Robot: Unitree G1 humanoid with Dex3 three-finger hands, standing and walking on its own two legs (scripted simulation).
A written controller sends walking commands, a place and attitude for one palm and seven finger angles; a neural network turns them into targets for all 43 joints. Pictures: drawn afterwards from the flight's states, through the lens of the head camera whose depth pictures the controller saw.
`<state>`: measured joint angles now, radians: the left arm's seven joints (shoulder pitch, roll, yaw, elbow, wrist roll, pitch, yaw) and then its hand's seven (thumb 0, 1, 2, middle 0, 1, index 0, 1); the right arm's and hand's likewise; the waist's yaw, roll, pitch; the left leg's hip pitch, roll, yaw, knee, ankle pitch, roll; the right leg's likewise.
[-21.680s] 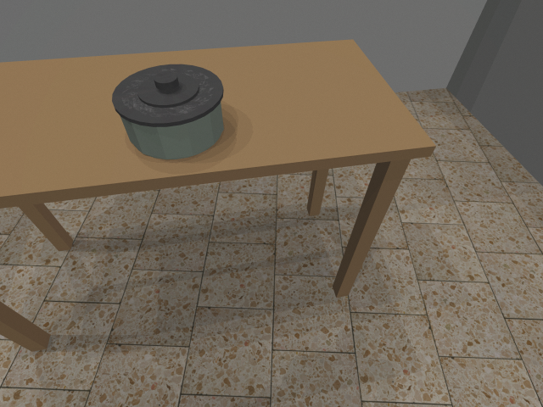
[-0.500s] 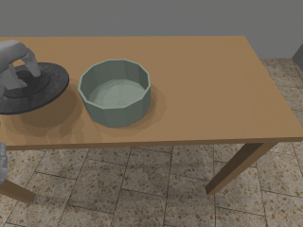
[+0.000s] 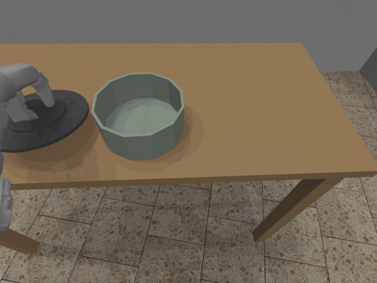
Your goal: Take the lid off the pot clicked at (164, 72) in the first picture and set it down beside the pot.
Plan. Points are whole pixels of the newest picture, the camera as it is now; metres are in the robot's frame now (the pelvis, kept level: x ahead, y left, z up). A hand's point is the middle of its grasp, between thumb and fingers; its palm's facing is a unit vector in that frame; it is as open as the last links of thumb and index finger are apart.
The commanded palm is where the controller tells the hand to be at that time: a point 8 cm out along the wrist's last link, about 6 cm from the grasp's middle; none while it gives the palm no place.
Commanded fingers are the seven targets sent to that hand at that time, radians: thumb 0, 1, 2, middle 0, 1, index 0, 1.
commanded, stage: lower the lid onto the table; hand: left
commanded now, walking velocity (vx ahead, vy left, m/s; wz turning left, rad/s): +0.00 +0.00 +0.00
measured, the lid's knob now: (33, 107) +0.46 +0.33 +0.11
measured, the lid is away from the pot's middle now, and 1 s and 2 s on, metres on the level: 0.23 0.23 0.23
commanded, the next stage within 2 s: open the fingers wide in 0.70 s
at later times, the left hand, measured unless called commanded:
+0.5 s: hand (26, 118) +0.43 +0.33 +0.11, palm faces -0.45 -0.16 -0.88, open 7.1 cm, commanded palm +0.45 +0.33 +0.17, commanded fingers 0.00 0.68 1.00 -0.89 -0.97 -0.92 -0.95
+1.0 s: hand (27, 126) +0.42 +0.33 +0.09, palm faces -0.41 -0.08 -0.91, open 7.1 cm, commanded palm +0.44 +0.33 +0.15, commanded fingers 0.00 0.49 0.90 -0.74 -0.94 -0.76 -0.93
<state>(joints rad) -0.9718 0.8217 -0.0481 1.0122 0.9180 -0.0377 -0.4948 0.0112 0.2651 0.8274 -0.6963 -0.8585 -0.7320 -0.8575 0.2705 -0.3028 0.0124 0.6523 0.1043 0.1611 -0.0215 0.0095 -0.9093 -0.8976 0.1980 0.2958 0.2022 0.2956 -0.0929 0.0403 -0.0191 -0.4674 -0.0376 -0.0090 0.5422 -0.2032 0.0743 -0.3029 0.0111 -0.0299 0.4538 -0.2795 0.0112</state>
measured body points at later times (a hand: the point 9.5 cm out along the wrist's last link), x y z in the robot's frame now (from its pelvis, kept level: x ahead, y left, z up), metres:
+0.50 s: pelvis +0.00 +0.00 -0.01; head +0.06 +0.01 +0.44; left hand +0.45 +0.33 +0.16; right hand +0.06 -0.28 -0.12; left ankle +0.04 +0.07 -0.73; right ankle -0.04 -0.14 -0.73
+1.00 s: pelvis -0.01 +0.00 -0.01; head +0.05 +0.01 +0.43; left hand +0.44 +0.33 +0.14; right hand +0.02 -0.28 -0.13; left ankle +0.04 +0.07 -0.73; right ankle -0.04 -0.14 -0.73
